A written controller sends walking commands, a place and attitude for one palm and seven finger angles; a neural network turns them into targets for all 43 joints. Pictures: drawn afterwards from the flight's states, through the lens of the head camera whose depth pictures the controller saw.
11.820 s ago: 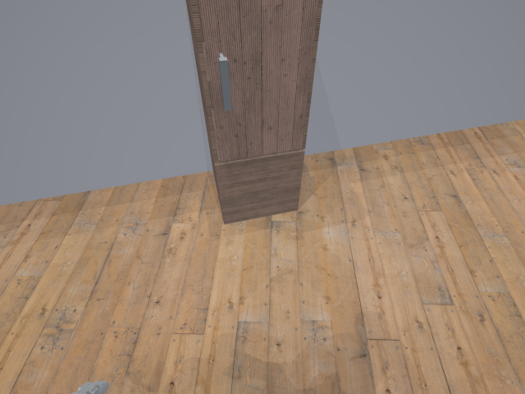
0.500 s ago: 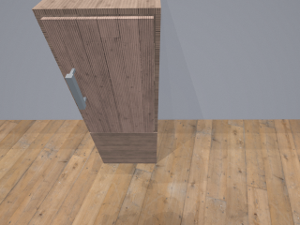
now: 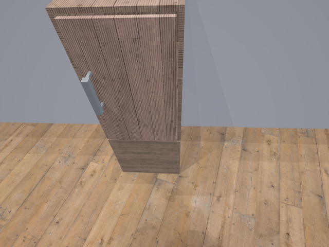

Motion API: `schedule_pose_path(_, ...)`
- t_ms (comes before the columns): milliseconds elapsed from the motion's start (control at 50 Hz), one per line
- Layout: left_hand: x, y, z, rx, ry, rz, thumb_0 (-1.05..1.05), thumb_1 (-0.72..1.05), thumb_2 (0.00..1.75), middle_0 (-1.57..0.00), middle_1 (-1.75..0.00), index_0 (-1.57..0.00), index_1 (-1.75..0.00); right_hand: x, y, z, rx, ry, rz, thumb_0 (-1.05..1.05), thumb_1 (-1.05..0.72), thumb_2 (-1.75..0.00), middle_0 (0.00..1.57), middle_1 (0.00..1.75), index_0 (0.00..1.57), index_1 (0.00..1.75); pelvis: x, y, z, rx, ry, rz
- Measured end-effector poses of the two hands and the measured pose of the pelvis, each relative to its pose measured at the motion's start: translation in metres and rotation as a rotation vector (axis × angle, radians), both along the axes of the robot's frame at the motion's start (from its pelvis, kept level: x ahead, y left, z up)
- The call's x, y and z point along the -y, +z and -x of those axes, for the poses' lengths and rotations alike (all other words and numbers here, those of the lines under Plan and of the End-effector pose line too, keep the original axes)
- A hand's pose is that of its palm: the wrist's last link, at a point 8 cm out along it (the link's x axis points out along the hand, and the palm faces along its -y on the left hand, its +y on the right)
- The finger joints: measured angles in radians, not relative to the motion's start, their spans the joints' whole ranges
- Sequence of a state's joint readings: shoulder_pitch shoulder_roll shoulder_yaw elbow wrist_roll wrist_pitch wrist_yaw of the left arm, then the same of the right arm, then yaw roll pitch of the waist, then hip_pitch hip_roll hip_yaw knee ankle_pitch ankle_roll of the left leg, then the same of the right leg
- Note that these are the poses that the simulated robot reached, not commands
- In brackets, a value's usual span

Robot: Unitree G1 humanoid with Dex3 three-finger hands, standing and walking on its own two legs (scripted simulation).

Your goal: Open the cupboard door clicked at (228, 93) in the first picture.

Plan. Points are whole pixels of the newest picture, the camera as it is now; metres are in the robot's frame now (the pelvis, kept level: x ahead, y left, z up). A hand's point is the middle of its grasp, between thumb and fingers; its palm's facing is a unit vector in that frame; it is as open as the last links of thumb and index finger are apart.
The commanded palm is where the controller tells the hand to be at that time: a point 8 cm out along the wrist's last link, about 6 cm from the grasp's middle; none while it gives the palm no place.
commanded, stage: come to a stop and stand still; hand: left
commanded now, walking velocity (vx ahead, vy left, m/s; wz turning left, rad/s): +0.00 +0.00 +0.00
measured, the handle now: (94, 94) +0.59 +0.32 -0.02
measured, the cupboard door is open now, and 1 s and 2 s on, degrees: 0 0 0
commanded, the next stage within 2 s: look again from close up in 0.58 s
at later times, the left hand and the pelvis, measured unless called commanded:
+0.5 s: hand out of the picture +0.04 +0.25 -0.18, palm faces -0.02 -0.98 -0.22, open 7.3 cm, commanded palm none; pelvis +0.01 +0.07 -0.01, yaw -2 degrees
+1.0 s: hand out of the picture +0.04 +0.20 -0.18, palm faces -0.02 -0.98 -0.22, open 7.3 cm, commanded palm none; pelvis +0.03 +0.02 -0.01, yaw -2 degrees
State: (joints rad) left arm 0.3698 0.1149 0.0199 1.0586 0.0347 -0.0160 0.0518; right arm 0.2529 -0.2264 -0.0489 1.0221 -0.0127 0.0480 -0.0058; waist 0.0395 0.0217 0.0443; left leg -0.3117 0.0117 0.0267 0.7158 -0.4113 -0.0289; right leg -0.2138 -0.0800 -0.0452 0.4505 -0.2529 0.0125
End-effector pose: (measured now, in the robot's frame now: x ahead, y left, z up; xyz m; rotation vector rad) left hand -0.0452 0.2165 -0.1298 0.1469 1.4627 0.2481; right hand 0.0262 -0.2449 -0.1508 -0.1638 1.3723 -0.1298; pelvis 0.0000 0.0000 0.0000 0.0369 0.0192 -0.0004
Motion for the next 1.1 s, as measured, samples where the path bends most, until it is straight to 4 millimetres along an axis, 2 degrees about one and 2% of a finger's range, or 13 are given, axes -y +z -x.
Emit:
schedule_pose_path(80, -0.031, -0.019, 0.002, -0.005, -0.006, 0.007, 0.00, 0.91, 0.90, -0.20, -0.30, -0.20, -0.30, -0.029, -0.003, -0.042, 0.178, 0.038, 0.011, 0.01, -0.91, -0.90, 0.20, 0.30, 0.19, 0.30, -0.025, -0.016, 0.001, 0.014, 0.024, 0.052)
schedule_pose_path(160, -0.057, -0.025, -0.012, 0.046, -0.001, -0.005, 0.01, 0.91, 0.90, -0.20, -0.30, -0.20, -0.30, -0.063, 0.002, -0.064, 0.247, 0.080, -0.007, 0.01, -0.91, -0.90, 0.20, 0.30, 0.19, 0.30, -0.042, -0.017, -0.001, 0.038, 0.008, 0.046)
schedule_pose_path(240, -0.074, -0.021, -0.032, 0.098, -0.039, -0.008, 0.00, 0.91, 0.90, -0.20, -0.30, -0.20, -0.30, -0.090, 0.003, -0.072, 0.288, 0.072, -0.042, 0.01, -0.91, -0.89, 0.20, 0.30, 0.20, 0.30, -0.056, -0.016, -0.002, 0.042, -0.011, 0.045)
schedule_pose_path(320, -0.084, -0.019, -0.049, 0.122, -0.084, -0.004, 0.00, 0.91, 0.90, -0.20, -0.30, -0.20, -0.30, -0.100, 0.006, -0.068, 0.299, 0.040, -0.047, -0.01, -0.92, -0.89, 0.20, 0.30, 0.20, 0.30, -0.064, -0.013, -0.002, 0.032, -0.028, 0.039)
schedule_pose_path(400, -0.088, -0.019, -0.064, 0.133, -0.113, 0.007, 0.00, 0.91, 0.90, -0.20, -0.30, -0.20, -0.30, -0.093, 0.008, -0.052, 0.261, 0.014, -0.011, -0.02, -0.93, -0.89, 0.20, 0.30, 0.20, 0.30, -0.069, -0.012, -0.004, 0.021, -0.037, 0.034)
schedule_pose_path(500, -0.085, -0.021, -0.078, 0.136, -0.131, 0.024, 0.00, 0.91, 0.90, -0.20, -0.30, -0.20, -0.30, -0.079, 0.006, -0.020, 0.152, -0.012, 0.036, -0.01, -0.92, -0.89, 0.20, 0.30, 0.20, 0.30, -0.069, -0.011, -0.008, 0.017, -0.042, 0.032)
schedule_pose_path(620, -0.074, -0.023, -0.086, 0.119, -0.145, 0.041, 0.00, 0.91, 0.90, -0.20, -0.30, -0.20, -0.30, -0.069, 0.003, 0.019, 0.027, -0.052, 0.050, 0.00, -0.91, -0.89, 0.20, 0.30, 0.20, 0.30, -0.064, -0.011, -0.013, 0.020, -0.044, 0.031)
schedule_pose_path(720, -0.063, -0.024, -0.089, 0.102, -0.148, 0.042, 0.00, 0.92, 0.90, -0.20, -0.30, -0.20, -0.30, -0.067, 0.000, 0.038, -0.036, -0.075, 0.030, 0.01, -0.91, -0.89, 0.20, 0.30, 0.20, 0.30, -0.055, -0.011, -0.017, 0.023, -0.044, 0.030)
schedule_pose_path(820, -0.052, -0.022, -0.089, 0.087, -0.144, 0.036, 0.00, 0.92, 0.90, -0.20, -0.30, -0.20, -0.30, -0.067, -0.005, 0.039, -0.054, -0.084, -0.002, 0.01, -0.91, -0.89, 0.20, 0.30, 0.20, 0.30, -0.044, -0.011, -0.021, 0.023, -0.043, 0.029)
schedule_pose_path(940, -0.038, -0.020, -0.087, 0.080, -0.127, 0.028, 0.00, 0.92, 0.90, -0.20, -0.30, -0.20, -0.30, -0.061, -0.010, 0.024, -0.034, -0.077, -0.031, 0.01, -0.91, -0.89, 0.20, 0.30, 0.20, 0.30, -0.030, -0.011, -0.026, 0.021, -0.038, 0.028)
schedule_pose_path(1100, -0.018, -0.021, -0.080, 0.070, -0.103, 0.033, 0.01, 0.92, 0.90, -0.20, -0.30, -0.20, -0.30, -0.036, -0.009, 0.000, 0.000, -0.058, -0.011, 0.01, -0.92, -0.89, 0.20, 0.30, 0.20, 0.30, -0.013, -0.011, -0.031, 0.019, -0.030, 0.029)
